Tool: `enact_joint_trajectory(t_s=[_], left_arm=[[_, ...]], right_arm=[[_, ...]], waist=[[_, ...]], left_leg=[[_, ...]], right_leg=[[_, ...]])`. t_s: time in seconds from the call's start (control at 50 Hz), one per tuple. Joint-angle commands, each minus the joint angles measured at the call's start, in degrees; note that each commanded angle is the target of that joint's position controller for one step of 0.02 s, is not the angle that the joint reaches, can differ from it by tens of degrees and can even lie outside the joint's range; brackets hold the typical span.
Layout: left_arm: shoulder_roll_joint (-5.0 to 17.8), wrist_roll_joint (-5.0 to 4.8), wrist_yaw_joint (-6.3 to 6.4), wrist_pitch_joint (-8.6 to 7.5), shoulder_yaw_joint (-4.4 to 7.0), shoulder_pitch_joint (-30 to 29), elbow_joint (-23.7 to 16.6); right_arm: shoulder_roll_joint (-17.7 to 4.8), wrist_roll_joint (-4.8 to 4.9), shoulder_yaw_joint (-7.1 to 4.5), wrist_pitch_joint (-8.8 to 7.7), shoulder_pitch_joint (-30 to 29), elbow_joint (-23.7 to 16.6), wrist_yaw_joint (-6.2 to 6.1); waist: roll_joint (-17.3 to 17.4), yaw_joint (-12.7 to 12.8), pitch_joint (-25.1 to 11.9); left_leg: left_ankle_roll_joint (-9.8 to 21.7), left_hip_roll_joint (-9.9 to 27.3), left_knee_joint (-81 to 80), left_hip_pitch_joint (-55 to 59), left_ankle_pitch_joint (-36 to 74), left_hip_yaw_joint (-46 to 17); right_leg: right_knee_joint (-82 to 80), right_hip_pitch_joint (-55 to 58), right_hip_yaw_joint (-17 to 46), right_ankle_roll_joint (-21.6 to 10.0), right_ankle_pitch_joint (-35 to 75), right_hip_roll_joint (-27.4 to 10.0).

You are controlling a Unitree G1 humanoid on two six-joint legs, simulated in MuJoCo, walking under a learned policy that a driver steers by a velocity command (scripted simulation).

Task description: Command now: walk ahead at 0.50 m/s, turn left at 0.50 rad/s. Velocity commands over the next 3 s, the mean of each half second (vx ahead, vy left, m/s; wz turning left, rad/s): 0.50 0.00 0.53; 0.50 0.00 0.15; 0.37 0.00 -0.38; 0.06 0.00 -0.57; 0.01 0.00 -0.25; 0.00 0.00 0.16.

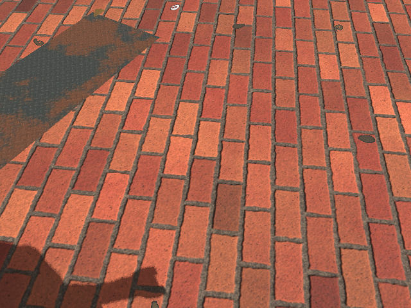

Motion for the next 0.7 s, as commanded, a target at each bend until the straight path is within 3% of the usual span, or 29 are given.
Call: enact_joint_trajectory(t_s=[0.02,0.06,0.1,0.12,0.14,0.16,0.18,0.2,0.22,0.24,0.26,0.28,0.3,0.34,0.4,0.46,0.52,0.56,0.6,0.62,0.64,0.66,0.68,0.7], left_arm=[[10.0,-0.87,0.42,0.18,2.60,-0.5,-2.5],[10.9,-1.38,0.51,1.14,2.91,-0.2,-1.9],[12.6,-1.72,0.96,2.01,3.36,-1.0,-2.1],[13.2,-1.85,1.19,2.53,3.50,-1.5,-2.4],[13.0,-2.13,1.41,2.83,3.29,-2.5,-2.7],[10.8,-1.01,1.60,2.37,2.31,-1.6,-3.7],[2.2,0.79,0.60,0.74,-0.34,3.9,-6.9],[6.9,-1.16,-0.17,-1.50,0.15,-2.7,-7.6],[9.4,-3.14,-0.55,-2.59,0.82,-8.3,-9.6],[8.6,-2.48,-0.20,-3.16,0.54,-8.6,-9.6],[8.7,-0.83,0.19,-3.15,0.81,-8.3,-8.9],[9.1,-0.19,0.16,-2.60,1.14,-6.9,-8.6],[8.8,0.13,0.09,-1.93,1.21,-6.2,-8.6],[7.1,0.60,0.09,-0.87,0.78,-6.3,-8.7],[4.8,0.65,0.10,-0.49,-0.22,-12.9,-10.6],[3.4,-0.03,-0.88,-1.09,-1.01,-18.4,-11.3],[4.9,-0.67,-1.77,-1.80,-0.65,-21.5,-12.2],[6.3,-0.63,-2.07,-2.11,-0.08,-21.2,-12.5],[7.3,-0.63,-1.99,-2.34,0.54,-17.8,-11.8],[8.6,-0.39,-1.68,-2.48,1.39,-12.4,-10.3],[10.8,0.29,-1.37,-2.62,2.16,-4.4,-9.1],[15.7,0.94,-1.29,-2.33,3.49,2.9,-7.9],[13.1,-0.62,-2.05,-1.79,3.16,6.2,-5.6],[9.1,-1.49,-1.99,-1.59,1.91,3.2,-6.1]], right_arm=[[-1.9,0.05,0.06,-0.78,-7.2,-6.5,1.17],[-2.5,0.07,-0.20,-0.72,-8.4,-8.0,1.76],[-4.4,0.02,-1.22,-0.36,-5.7,-8.5,1.94],[-6.2,0.15,-2.31,-0.13,-0.6,-7.6,1.78],[-8.9,0.31,-4.04,0.04,8.2,-5.5,1.14],[-13.5,0.42,-5.96,0.80,17.0,-3.4,-0.12],[-19.2,0.67,-6.52,0.27,14.4,-4.1,-0.47],[-14.2,0.23,-5.07,-0.69,15.8,-5.8,-0.16],[-11.3,-0.24,-4.21,-1.52,13.8,-5.1,0.00],[-10.0,-0.02,-3.79,-1.92,10.5,-5.2,-0.02],[-8.1,-0.02,-3.25,-1.96,6.9,-5.8,-0.17],[-7.0,-0.83,-2.79,-2.07,4.9,-6.8,-0.48],[-7.0,-1.00,-2.76,-2.11,4.2,-7.1,-0.68],[-8.0,-0.66,-3.02,-2.34,4.8,-6.4,-1.32],[-9.7,-0.28,-3.49,-2.03,7.1,-5.1,-2.42],[-9.2,-0.18,-3.19,-1.66,9.9,-3.6,-2.85],[-9.0,0.05,-2.95,-1.60,13.1,-1.5,-2.77],[-9.1,-0.12,-2.98,-1.38,13.7,-0.7,-2.84],[-9.3,-0.27,-3.15,-0.99,12.9,-0.4,-2.84],[-8.5,-0.37,-2.81,-0.86,12.1,-0.6,-2.75],[-6.5,-0.98,-1.88,-0.82,11.8,-1.4,-2.64],[-2.7,-0.62,-0.60,-1.44,19.1,-1.9,-2.60],[-3.4,0.30,-0.30,-1.98,20.3,-1.6,-2.55],[-8.5,1.05,-1.55,-2.18,14.3,-2.2,-2.48]], waist=[[-3.8,0.5,4.3],[-4.5,-0.1,3.8],[-6.9,-2.7,0.0],[-7.6,-5.9,-3.3],[-6.7,-10.9,-7.9],[-1.3,-14.5,-12.9],[12.8,-6.5,-17.6],[5.3,-11.2,-23.0],[2.6,-11.6,-14.3],[-1.6,-8.7,-9.3],[-2.7,-6.4,-6.3],[-1.1,-4.5,-5.6],[-0.7,-3.5,-5.2],[-1.0,-3.1,-4.1],[-0.2,-5.1,-2.0],[1.7,-8.3,-2.1],[2.3,-9.6,-1.2],[3.1,-8.9,-0.8],[4.5,-6.6,-1.1],[3.8,-3.6,-4.0],[1.5,0.0,-11.6],[-11.1,-0.6,-21.2],[-19.8,-0.1,-22.6],[-11.9,1.0,-13.2]], left_leg=[[1.6,0.1,-4.8,-2.0,-0.3,2.2],[3.2,-1.3,-6.5,-1.2,-4.8,4.2],[5.5,-5.0,-6.4,5.4,-10.7,7.7],[6.9,-7.4,-6.5,12.2,-12.9,8.9],[9.1,-9.8,-10.2,25.1,-10.1,8.9],[12.2,-4.3,-11.7,42.7,-9.1,-1.6],[23.3,10.3,-16.6,60.4,-18.7,-34.7],[24.3,13.4,-24.9,62.2,-24.8,-45.4],[21.3,11.9,-26.5,56.2,-20.2,-36.8],[19.3,9.4,-26.3,47.8,-14.0,-29.9],[18.0,7.0,-26.7,40.5,-7.3,-24.5],[17.6,5.5,-27.8,35.7,-2.2,-21.6],[17.8,4.7,-28.9,32.9,0.7,-20.3],[18.0,3.6,-29.8,28.3,6.1,-16.7],[15.5,0.2,-29.7,24.4,5.1,-12.3],[12.8,-1.1,-29.2,23.5,-1.3,-10.3],[12.3,1.9,-26.9,28.4,-4.4,-13.5],[11.7,4.4,-24.3,33.0,-2.9,-16.2],[10.6,5.2,-20.8,35.4,4.2,-17.1],[9.4,2.7,-14.8,35.3,12.3,-15.3],[7.6,-0.4,-2.7,30.7,10.7,-12.7],[3.2,-8.3,18.0,12.5,-7.9,-7.2],[1.6,-11.2,28.7,-0.1,-34.0,-7.3],[2.0,-7.7,32.7,-5.6,-31.0,-8.9]], right_leg=[[-3.9,0.1,3.8,-7.5,21.4,-18.0],[-0.4,3.6,2.4,-6.6,29.6,-18.7],[7.6,5.4,0.8,-5.4,49.4,-18.6],[15.4,4.8,0.1,-4.6,56.7,-17.9],[27.1,-0.2,-1.3,-2.9,55.5,-16.0],[44.1,-14.5,-1.0,-0.3,36.9,-13.5],[63.7,-40.6,5.1,3.3,-17.8,-1.2],[68.6,-46.6,17.9,2.5,-19.4,-0.8],[66.6,-50.3,18.2,1.2,-13.5,-3.4],[61.5,-48.2,17.9,0.8,-8.5,-5.9],[56.6,-44.6,17.7,1.3,-5.9,-7.5],[54.4,-40.6,18.2,1.9,-3.8,-8.6],[52.5,-38.6,17.9,2.7,-2.9,-8.6],[47.9,-37.3,16.4,4.7,-1.0,-8.2],[35.0,-36.6,15.3,6.4,9.6,-6.4],[23.0,-31.4,14.0,6.2,21.3,-4.0],[18.4,-31.6,15.3,4.4,21.9,-3.8],[16.6,-32.3,15.9,2.5,17.6,-3.9],[15.3,-28.7,14.6,0.3,12.4,-3.2],[13.2,-21.3,13.2,-1.5,12.8,-2.1],[15.6,-7.7,17.6,-4.7,14.7,-7.2],[15.3,14.2,38.2,-13.3,8.8,-19.4],[5.7,18.9,56.8,-16.8,-7.5,-24.6],[3.6,12.3,53.0,-14.1,-16.2,-23.2]])
Next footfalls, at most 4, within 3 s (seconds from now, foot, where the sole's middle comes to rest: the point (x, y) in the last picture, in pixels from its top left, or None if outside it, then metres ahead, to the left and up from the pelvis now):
0.16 left None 0.25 0.13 -0.78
0.64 right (232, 278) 0.58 -0.01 -0.78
1.14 left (146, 223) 0.76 0.31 -0.78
1.60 right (209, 183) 0.96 0.10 -0.78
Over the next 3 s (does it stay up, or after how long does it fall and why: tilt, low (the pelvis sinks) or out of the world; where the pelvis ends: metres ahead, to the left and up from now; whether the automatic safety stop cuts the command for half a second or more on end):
stays up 0.85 0.23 -0.02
